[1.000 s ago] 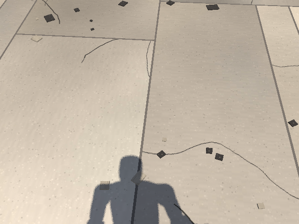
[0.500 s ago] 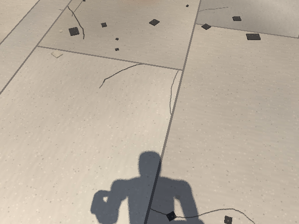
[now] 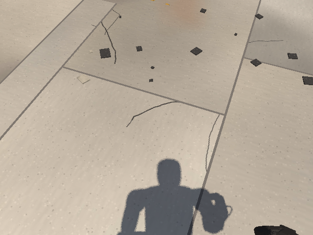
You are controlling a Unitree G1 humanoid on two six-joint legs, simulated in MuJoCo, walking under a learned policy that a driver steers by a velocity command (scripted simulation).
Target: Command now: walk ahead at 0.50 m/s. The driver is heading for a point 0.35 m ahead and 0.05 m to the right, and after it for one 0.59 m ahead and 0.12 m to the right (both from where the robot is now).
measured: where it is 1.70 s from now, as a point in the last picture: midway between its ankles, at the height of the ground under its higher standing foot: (190, 208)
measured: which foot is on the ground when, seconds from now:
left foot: down 0.00-0.56, up 0.58-1.00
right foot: down 0.00-0.00, up 0.02-0.52, down 0.54-1.00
